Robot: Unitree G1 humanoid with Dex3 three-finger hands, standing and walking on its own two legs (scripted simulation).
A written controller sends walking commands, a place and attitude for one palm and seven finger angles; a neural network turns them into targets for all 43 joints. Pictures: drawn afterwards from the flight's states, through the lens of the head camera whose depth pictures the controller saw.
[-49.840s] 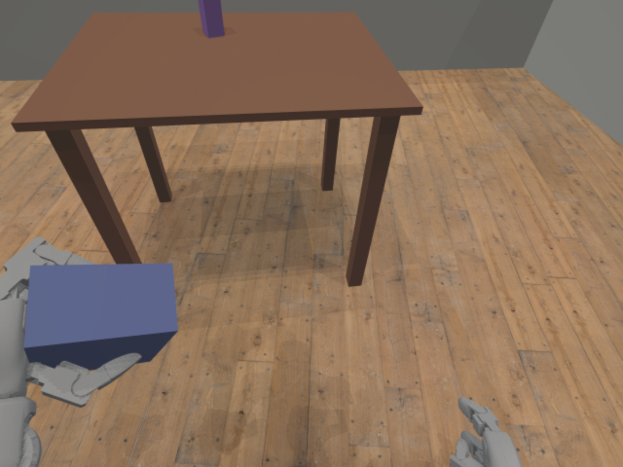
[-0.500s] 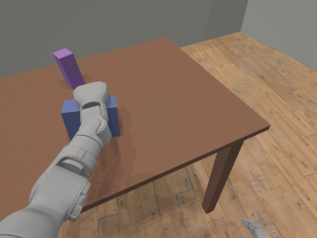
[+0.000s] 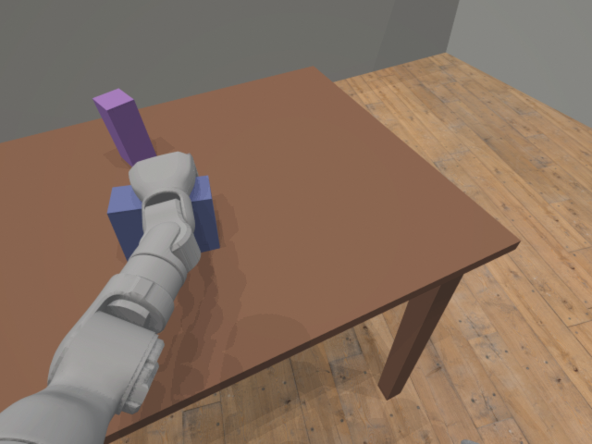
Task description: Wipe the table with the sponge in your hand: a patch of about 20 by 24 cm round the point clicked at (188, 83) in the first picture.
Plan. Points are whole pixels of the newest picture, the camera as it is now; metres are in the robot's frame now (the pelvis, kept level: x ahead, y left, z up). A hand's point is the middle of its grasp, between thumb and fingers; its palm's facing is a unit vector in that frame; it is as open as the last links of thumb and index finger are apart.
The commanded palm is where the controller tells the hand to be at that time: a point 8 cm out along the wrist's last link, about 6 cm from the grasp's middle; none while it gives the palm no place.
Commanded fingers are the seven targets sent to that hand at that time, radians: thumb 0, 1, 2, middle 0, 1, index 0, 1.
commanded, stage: wipe back along the third lane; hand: left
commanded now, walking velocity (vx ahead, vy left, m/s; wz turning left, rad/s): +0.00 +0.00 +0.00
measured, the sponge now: (171, 228) +0.43 +0.21 +0.06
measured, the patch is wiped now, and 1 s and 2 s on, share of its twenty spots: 1.00 1.00 1.00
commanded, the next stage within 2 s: slide back across to the middle lane in 1.44 s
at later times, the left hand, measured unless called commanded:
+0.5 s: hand (179, 224) +0.39 +0.18 +0.11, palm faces +0.08 -0.09 -0.99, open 10.6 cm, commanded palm +0.34 +0.15 +0.15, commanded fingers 0.00 0.10 1.30 -1.20 -1.60 -1.20 -1.60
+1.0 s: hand (199, 252) +0.34 +0.14 +0.11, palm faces +0.09 -0.10 -0.99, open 10.5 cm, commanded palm +0.29 +0.12 +0.14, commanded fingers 0.00 0.10 1.30 -1.20 -1.60 -1.20 -1.60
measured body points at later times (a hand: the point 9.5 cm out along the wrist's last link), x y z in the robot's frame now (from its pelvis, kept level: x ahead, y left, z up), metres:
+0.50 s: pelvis +0.02 +0.02 +0.00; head +0.00 +0.00 +0.45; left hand +0.38 +0.18 +0.16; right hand +0.25 -0.18 -0.09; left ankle -0.02 +0.12 -0.74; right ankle +0.00 -0.10 -0.74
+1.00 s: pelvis +0.00 -0.01 +0.00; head -0.04 -0.05 +0.44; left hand +0.33 +0.14 +0.16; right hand +0.24 -0.20 -0.09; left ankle -0.02 +0.12 -0.74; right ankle +0.00 -0.10 -0.74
